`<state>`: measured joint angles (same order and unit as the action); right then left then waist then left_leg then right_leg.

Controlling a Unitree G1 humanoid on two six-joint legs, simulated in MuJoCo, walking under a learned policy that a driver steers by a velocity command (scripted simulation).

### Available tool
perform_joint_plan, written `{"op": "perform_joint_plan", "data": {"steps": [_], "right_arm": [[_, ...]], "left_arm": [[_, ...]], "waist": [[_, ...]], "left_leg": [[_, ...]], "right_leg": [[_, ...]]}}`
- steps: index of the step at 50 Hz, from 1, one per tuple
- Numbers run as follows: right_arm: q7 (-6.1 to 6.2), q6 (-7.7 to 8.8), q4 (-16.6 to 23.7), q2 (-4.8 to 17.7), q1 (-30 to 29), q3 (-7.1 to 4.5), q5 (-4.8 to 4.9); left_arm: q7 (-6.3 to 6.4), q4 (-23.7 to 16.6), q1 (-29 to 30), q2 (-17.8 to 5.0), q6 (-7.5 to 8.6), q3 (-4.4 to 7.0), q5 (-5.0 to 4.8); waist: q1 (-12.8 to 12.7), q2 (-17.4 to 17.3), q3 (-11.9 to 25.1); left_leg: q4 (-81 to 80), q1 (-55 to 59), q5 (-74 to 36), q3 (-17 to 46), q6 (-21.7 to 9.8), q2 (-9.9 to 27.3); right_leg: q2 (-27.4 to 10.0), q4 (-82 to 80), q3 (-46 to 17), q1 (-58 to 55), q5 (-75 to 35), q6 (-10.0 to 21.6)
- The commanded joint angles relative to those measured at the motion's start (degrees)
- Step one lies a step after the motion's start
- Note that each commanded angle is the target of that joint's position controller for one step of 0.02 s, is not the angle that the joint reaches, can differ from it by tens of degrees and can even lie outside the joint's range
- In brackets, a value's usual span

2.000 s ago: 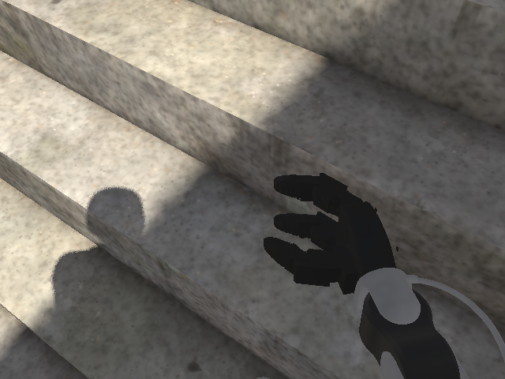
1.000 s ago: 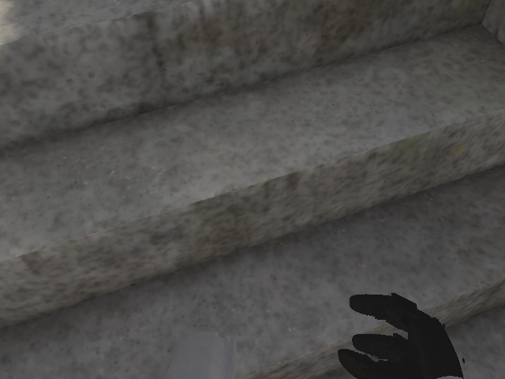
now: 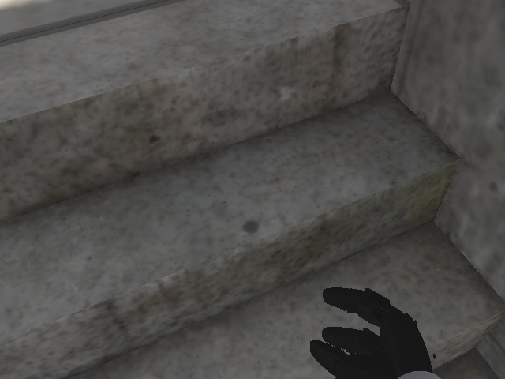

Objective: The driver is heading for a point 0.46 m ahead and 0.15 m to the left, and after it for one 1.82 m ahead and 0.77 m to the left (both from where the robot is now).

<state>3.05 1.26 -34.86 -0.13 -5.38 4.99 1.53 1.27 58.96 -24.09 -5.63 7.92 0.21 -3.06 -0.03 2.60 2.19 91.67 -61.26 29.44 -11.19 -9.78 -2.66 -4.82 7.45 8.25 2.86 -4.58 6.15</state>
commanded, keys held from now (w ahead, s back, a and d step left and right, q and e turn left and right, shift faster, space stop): w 0.36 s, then w+q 0.64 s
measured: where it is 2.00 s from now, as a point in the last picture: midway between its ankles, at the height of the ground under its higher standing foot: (269, 229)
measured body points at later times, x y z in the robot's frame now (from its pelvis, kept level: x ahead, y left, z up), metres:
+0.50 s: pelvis +0.16 -0.05 +0.15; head +0.18 -0.03 +0.60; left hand +0.37 +0.12 +0.05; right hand +0.10 -0.27 +0.02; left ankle +0.09 +0.07 -0.59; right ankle +0.22 -0.18 -0.31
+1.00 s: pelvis +0.35 -0.14 +0.28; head +0.37 -0.15 +0.73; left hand +0.39 +0.14 +0.17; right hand +0.57 -0.33 +0.19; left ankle +0.34 -0.01 -0.16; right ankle +0.46 -0.29 -0.38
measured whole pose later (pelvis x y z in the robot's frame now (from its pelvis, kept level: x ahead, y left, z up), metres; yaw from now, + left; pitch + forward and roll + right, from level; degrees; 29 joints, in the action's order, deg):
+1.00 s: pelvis +0.35 -0.14 +0.28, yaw +11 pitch -2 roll -2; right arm -1.2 -6.6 -34.3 9.6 5.5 -3.6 -2.7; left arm 5.5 46.4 -14.7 -12.8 2.1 4.3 2.4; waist 2.0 -2.7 -4.4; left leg 118.7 -55.1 5.1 4.5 -0.3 -3.1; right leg -15.4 58.9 12.5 31.9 22.4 -2.7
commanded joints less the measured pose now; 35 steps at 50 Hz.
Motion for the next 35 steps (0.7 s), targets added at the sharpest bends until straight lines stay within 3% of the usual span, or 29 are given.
{"op": "perform_joint_plan", "data": {"steps": [1,2,3,4,5,6,7,8,9,10,13,15,16,17,18,20,22,24,25,26,27,28,29,30,31,32,33,34,35], "right_arm": [[1.61,-1.21,-4.13,9.82,20.29,-3.74,0.16],[1.59,-2.76,-8.11,12.67,26.17,-5.29,-1.21],[1.46,-3.62,-12.02,16.63,23.99,-7.4,-2.23],[0.81,-3.33,-11.98,17.37,19.07,-8.6,-5.17],[1.19,-3.19,-10.05,15.47,13.13,-8.53,-6.63],[0.71,-1.31,-11.97,14.48,10.66,-8.56,-5.99],[-0.53,0.47,-15.99,9.78,13.53,-7.51,-4.85],[-1.53,1.43,-18.62,7.73,14.94,-7.05,-4.55],[-1.49,2.42,-19.53,6.84,15.67,-6.6,-4.36],[-1.37,3.34,-20.56,6.89,16.64,-6.39,-4.1],[-0.96,5.65,-21.31,12.22,20.31,-7.34,-2.89],[0.36,6.68,-19.97,14.8,22.05,-8.12,-1.35],[0.87,6.94,-20.35,14.69,25.1,-8.3,-0.97],[0.8,7.0,-19.43,14.88,26.24,-8.79,-1.73],[0.77,7.23,-19.17,15.6,29.13,-9.41,-2.35],[0.57,7.32,-18.87,15.25,33.93,-10.12,-3.5],[1.1,7.14,-18.12,13.93,38.15,-10.24,-4.6],[1.57,7.53,-17.45,13.22,39.88,-10.14,-4.52],[1.18,7.83,-16.59,13.52,40.2,-10.21,-3.97],[1.44,7.6,-16.5,14.0,39.03,-10.04,-3.97],[1.65,7.72,-17.28,13.68,40.21,-10.09,-4.28],[1.82,7.8,-17.5,13.91,40.57,-10.12,-4.36],[1.71,7.5,-17.01,15.26,39.29,-10.44,-4.29],[1.79,7.77,-16.75,15.6,36.42,-10.61,-3.88],[1.7,6.98,-18.06,14.65,37.5,-10.82,-2.23],[0.94,5.98,-14.83,16.19,28.22,-10.48,-1.45],[-1.12,5.46,-14.86,19.73,32.34,-11.61,-0.06],[-3.9,4.49,-14.55,28.95,31.47,-14.2,0.95],[-5.85,6.1,-7.75,25.7,25.82,-13.12,4.9]], "left_arm": [[-1.97,-6.25,-3.56,-18.52,3.63,4.71,-1.39],[-2.93,-8.89,3.22,-18.02,4.21,5.01,-0.22],[-3.5,-12.18,11.03,-10.59,2.78,3.72,2.22],[-3.56,-16.21,16.53,0.83,1.25,1.62,6.28],[-2.8,-23.3,18.74,4.45,-0.54,0.8,6.66],[-2.46,-27.22,15.11,5.72,-1.01,-0.19,8.09],[-2.21,-26.77,12.66,5.11,-1.38,-0.8,8.94],[-1.87,-24.59,9.33,3.06,-2.1,-0.74,8.03],[-1.44,-23.33,8.23,1.48,-2.83,-0.48,7.0],[-1.3,-23.16,9.1,1.23,-3.41,-0.53,6.36],[-0.47,-25.14,15.59,-0.85,-4.64,-0.48,5.31],[-0.52,-26.72,20.0,-3.09,-5.06,-0.1,3.99],[-0.57,-24.64,18.02,-3.24,-5.62,0.25,3.37],[-0.84,-21.99,15.16,-3.39,-5.8,0.76,3.42],[-0.83,-22.3,16.83,-3.24,-5.92,1.14,4.12],[-1.12,-25.95,25.66,-0.35,-6.19,0.58,6.15],[-2.11,-28.0,30.58,0.17,-6.07,0.28,6.94],[-2.94,-29.67,32.73,-0.07,-6.06,0.21,6.79],[-3.15,-30.47,34.5,-0.67,-5.9,0.46,6.68],[-2.55,-32.26,37.16,0.36,-5.8,-0.27,6.83],[-1.96,-34.24,40.01,1.04,-5.75,-0.83,6.48],[-1.82,-36.31,41.96,0.88,-5.73,-1.15,6.28],[-1.77,-38.6,44.34,-0.44,-5.53,-1.54,5.96],[-2.02,-40.45,46.5,-0.61,-5.15,-1.75,5.38],[-2.41,-43.33,48.86,1.96,-5.41,-3.06,5.46],[-3.15,-39.89,39.78,1.21,-6.08,-3.42,3.77],[-0.91,-36.78,28.94,-1.27,-6.57,-0.88,0.64],[1.4,-29.65,6.9,-6.47,-8.46,2.92,-1.16],[2.36,-26.17,-10.5,-17.51,-6.27,6.25,3.31]], "waist": [[7.97,3.95,25.11],[10.22,1.45,23.32],[10.02,-12.76,14.08],[7.94,-8.25,2.9],[3.74,-9.61,2.78],[-2.55,-9.45,-1.8],[-5.03,-3.51,-4.59],[-5.58,-1.68,-4.79],[-5.52,-0.6,-5.52],[-5.45,0.16,-6.92],[-4.34,0.68,-8.81],[-3.04,-2.87,-7.37],[-1.8,-5.22,-4.06],[-1.4,-7.46,-1.06],[0.52,-8.29,-0.56],[4.3,-7.77,-4.47],[6.33,-6.89,-6.8],[6.84,-6.1,-7.99],[7.15,-7.81,-6.92],[7.25,-8.47,-8.59],[8.53,-12.2,-8.97],[8.38,-12.0,-9.63],[8.22,-10.92,-9.17],[8.46,-12.7,-9.3],[9.03,-12.81,-8.2],[3.64,-7.31,-4.07],[0.6,-9.15,4.56],[-7.84,-9.99,17.75],[-16.55,0.99,29.74]], "left_leg": [[-22.21,46.5,6.11,5.26,1.26,-5.15],[-28.77,49.36,8.07,6.81,2.07,-5.59],[-44.56,44.75,16.08,22.33,-2.84,1.1],[-57.25,36.51,18.83,44.92,-6.75,8.11],[-67.93,29.74,27.51,56.53,-5.53,14.45],[-69.45,26.85,31.56,55.96,-3.84,16.78],[-67.4,25.25,27.46,48.83,-0.94,14.8],[-66.49,26.31,20.91,41.31,1.0,13.08],[-66.94,26.33,14.59,37.39,0.82,12.74],[-67.45,25.94,9.46,34.37,0.43,12.92],[-70.08,28.29,1.76,27.7,0.08,12.84],[-75.04,31.34,3.01,26.67,-2.22,13.85],[-75.46,36.33,2.67,25.67,-3.34,13.79],[-73.57,41.01,0.58,25.21,-4.06,14.27],[-74.11,46.82,1.29,26.92,-5.06,15.21],[-77.05,58.14,-0.04,32.69,-6.2,18.54],[-78.32,66.42,-0.12,35.01,-6.57,19.95],[-79.27,69.85,-2.62,34.7,-6.43,20.41],[-80.73,71.09,-3.84,34.23,-6.62,20.86],[-82.19,71.15,-8.28,33.14,-6.81,21.24],[-83.07,73.71,-13.59,33.47,-7.97,22.12],[-83.06,75.87,-17.19,32.53,-7.25,22.53],[-85.31,74.08,-18.21,28.93,-5.22,20.48],[-87.4,69.26,-23.63,24.7,-3.6,18.6],[-92.15,61.66,-27.18,21.48,-2.36,17.46],[-97.24,44.86,-27.32,15.31,-3.01,12.27],[-86.25,41.62,-48.21,17.8,-2.73,9.42],[-71.57,46.37,-67.23,14.71,-0.21,9.13],[-42.32,30.91,-52.37,17.77,6.6,3.4]], "right_leg": [[-8.37,28.37,-3.06,5.66,-81.57,8.1],[-7.44,34.54,-4.55,10.0,-63.48,9.11],[2.7,56.78,-3.84,22.98,-16.11,7.24],[10.44,93.92,-19.42,41.79,3.86,4.89],[13.86,111.1,-25.4,51.25,3.42,3.6],[13.06,116.07,-22.81,58.01,3.65,3.46],[10.78,113.53,-22.74,60.86,3.98,3.49],[10.38,112.02,-21.19,61.01,5.77,2.95],[10.35,112.49,-20.2,61.44,6.31,1.8],[9.72,111.25,-19.6,62.41,5.35,0.65],[6.78,100.21,-16.52,63.32,3.32,-1.49],[3.13,88.35,-10.81,60.61,1.13,-2.49],[2.3,89.49,-6.93,60.12,1.25,-2.29],[1.36,93.58,-7.12,59.79,1.33,-2.24],[1.02,97.41,-6.83,64.01,4.01,-1.94],[-1.03,104.48,-7.37,77.83,9.22,-1.46],[-2.52,107.45,-9.07,86.38,15.45,-2.3],[-3.75,106.49,-9.84,89.68,19.81,-3.61],[-3.85,106.84,-9.42,89.57,21.2,-3.75],[-4.61,107.73,-8.86,92.37,24.76,-3.38],[-4.5,113.73,-8.85,96.81,30.73,-2.76],[-5.68,113.27,-10.82,100.01,35.53,-2.1],[-6.91,103.42,-10.03,96.13,38.62,-2.01],[-7.45,94.91,-8.93,87.69,40.01,-1.2],[-8.24,86.68,-9.27,76.26,37.33,1.35],[-5.86,65.14,0.83,47.53,29.78,1.8],[-0.55,57.02,-3.64,20.79,31.16,0.83],[6.02,49.87,1.25,2.66,24.79,-2.14],[-11.82,44.26,-24.45,-14.72,9.53,1.19]]}}
Velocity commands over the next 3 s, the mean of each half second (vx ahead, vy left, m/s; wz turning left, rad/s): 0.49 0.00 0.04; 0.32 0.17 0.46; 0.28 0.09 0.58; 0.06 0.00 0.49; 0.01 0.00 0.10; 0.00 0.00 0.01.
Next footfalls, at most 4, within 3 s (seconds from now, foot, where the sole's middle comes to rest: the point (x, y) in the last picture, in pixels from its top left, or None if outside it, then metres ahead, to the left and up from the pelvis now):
0.06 left None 0.13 0.08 -0.62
0.68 right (424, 311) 0.50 -0.30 -0.42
1.18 left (259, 352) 0.42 0.03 -0.42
1.64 right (296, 162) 0.72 -0.05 -0.21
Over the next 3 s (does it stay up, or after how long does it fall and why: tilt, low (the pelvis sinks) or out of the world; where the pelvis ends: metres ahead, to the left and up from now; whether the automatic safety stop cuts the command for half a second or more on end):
stays up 0.44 0.07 0.37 its command is cut before an obstacle after 0.7 s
